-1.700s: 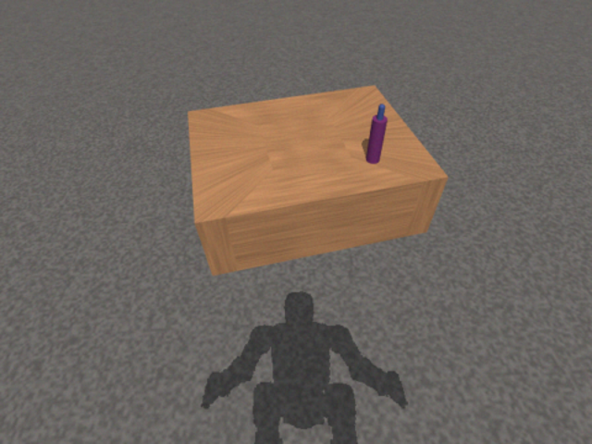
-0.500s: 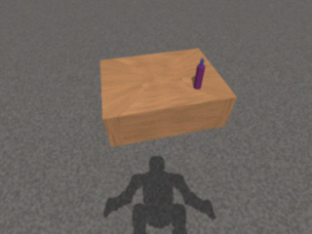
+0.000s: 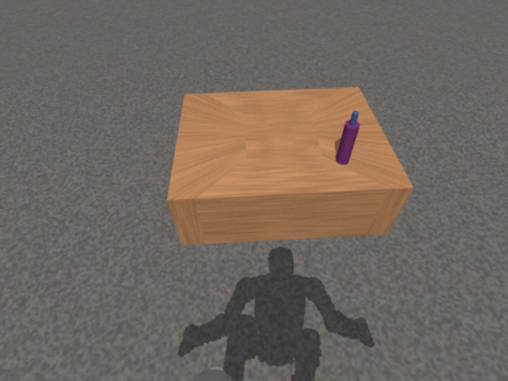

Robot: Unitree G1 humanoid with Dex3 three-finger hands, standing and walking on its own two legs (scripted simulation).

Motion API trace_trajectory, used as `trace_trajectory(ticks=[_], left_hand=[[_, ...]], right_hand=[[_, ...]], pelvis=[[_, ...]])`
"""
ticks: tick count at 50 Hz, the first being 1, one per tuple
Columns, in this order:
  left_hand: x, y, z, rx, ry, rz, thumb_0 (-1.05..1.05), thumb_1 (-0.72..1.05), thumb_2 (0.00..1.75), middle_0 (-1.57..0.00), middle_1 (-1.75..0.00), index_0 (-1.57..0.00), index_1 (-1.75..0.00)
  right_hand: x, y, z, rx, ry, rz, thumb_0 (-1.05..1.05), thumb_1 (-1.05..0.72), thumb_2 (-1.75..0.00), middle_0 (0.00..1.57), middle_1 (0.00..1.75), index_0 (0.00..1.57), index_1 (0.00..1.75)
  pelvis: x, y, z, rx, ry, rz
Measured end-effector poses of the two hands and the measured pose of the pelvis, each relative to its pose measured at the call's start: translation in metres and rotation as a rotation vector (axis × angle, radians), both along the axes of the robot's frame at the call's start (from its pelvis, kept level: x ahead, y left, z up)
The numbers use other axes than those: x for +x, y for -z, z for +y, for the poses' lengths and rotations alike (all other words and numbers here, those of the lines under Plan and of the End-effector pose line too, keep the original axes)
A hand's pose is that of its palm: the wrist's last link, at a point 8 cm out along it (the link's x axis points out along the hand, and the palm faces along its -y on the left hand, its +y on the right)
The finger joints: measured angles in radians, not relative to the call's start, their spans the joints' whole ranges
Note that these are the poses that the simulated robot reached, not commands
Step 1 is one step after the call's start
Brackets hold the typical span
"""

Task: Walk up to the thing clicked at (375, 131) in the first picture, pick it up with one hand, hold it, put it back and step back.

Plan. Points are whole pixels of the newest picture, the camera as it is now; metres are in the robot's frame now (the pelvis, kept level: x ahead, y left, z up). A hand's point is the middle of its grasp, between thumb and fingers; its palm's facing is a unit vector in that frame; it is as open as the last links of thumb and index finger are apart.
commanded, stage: walk up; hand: right
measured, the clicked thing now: (348, 137) +1.06 -0.29 -0.32
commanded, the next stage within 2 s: none
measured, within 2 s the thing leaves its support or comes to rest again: neither
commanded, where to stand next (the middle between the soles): +0.55 -0.14 m, yaw +6 degrees
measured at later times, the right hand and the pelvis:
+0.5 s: hand (473, 332) +0.28 -0.39 -0.17, palm faces -0.09 +0.90 -0.43, open 7.4 cm; pelvis +0.20 -0.10 -0.03, yaw +4 degrees
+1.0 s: hand (458, 238) +0.46 -0.40 -0.12, palm faces -0.11 +0.89 -0.44, open 7.4 cm; pelvis +0.37 -0.13 -0.01, yaw +5 degrees
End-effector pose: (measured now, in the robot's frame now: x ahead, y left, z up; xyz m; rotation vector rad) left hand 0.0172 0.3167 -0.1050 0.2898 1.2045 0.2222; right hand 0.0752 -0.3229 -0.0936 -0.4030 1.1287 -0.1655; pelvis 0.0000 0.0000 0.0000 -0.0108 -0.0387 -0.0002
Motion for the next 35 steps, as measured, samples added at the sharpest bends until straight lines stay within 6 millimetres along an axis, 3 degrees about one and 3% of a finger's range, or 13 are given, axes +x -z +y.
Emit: trace_trajectory(ticks=[5, 8, 12, 16, 22, 27, 35], left_hand=[[0.022, 0.022, -0.004, -0.024, -0.027, 0.038, 0.01, 0.9, 0.9, -0.2, -0.3, -0.2, -0.3], [0.046, 0.031, -0.009, -0.023, -0.023, 0.064, 0.01, 0.91, 0.9, -0.2, -0.3, -0.2, -0.3], [0.094, 0.024, -0.02, -0.018, 0.01, 0.034, 0.01, 0.91, 0.9, -0.2, -0.3, -0.2, -0.3], [0.146, 0.013, -0.033, -0.001, 0.037, -0.026, 0.01, 0.91, 0.9, -0.2, -0.3, -0.2, -0.3], [0.21, 0.003, -0.056, 0.085, 0.05, -0.119, 0.01, 0.91, 0.9, -0.2, -0.3, -0.2, -0.3], [0.224, -0.005, -0.08, 0.096, -0.015, -0.122, 0.01, 0.91, 0.9, -0.2, -0.3, -0.2, -0.3], [0.238, 0.001, -0.105, 0.034, -0.06, -0.002, 0.01, 0.9, 0.9, -0.2, -0.3, -0.2, -0.3]], right_hand=[[0.074, -0.002, 0.003, -0.023, -0.064, -0.059, 0.0, -0.9, -0.9, 0.21, 0.3, 0.21, 0.3], [0.106, -0.002, 0.002, -0.036, -0.067, -0.123, 0.0, -0.9, -0.9, 0.21, 0.3, 0.21, 0.3], [0.127, -0.009, -0.009, -0.029, -0.041, -0.144, 0.0, -0.9, -0.9, 0.21, 0.3, 0.21, 0.3], [0.14, -0.006, -0.033, -0.028, -0.039, -0.114, 0.0, -0.9, -0.9, 0.21, 0.3, 0.21, 0.3], [0.173, 0.026, -0.091, -0.034, -0.02, -0.05, 0.0, -0.89, -0.9, 0.21, 0.3, 0.21, 0.3], [0.222, 0.03, -0.108, -0.03, -0.037, -0.008, 0.01, -0.9, -0.9, 0.21, 0.3, 0.21, 0.3], [0.3, 0.008, -0.102, 0.0, -0.116, -0.009, 0.0, -0.9, -0.9, 0.21, 0.3, 0.21, 0.3]], pelvis=[[0.045, 0.013, -0.004, 0.002, -0.028, 0.006], [0.067, 0.019, -0.006, 0.024, -0.03, 0.0], [0.097, 0.013, -0.02, 0.039, -0.03, -0.005], [0.126, 0.012, -0.04, 0.044, -0.027, -0.007], [0.178, 0.032, -0.083, 0.02, -0.049, -0.015], [0.213, 0.026, -0.102, 0.011, -0.071, -0.011], [0.272, 0.009, -0.113, 0.007, -0.087, 0.017]])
